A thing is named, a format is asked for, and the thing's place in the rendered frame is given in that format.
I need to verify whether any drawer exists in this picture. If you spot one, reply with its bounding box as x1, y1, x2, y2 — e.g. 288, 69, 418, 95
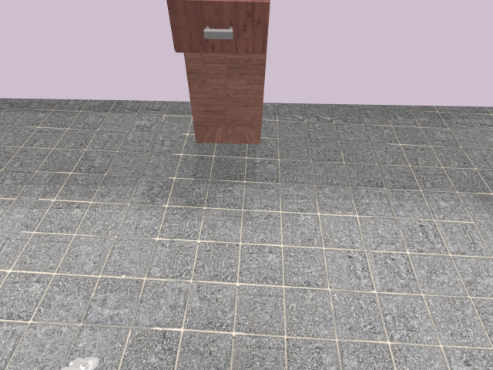
166, 0, 270, 55

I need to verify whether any cabinet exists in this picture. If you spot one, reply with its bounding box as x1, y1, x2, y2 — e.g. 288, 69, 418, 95
184, 0, 270, 144

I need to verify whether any handle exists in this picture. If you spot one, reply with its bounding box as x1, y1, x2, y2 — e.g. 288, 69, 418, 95
204, 26, 233, 39

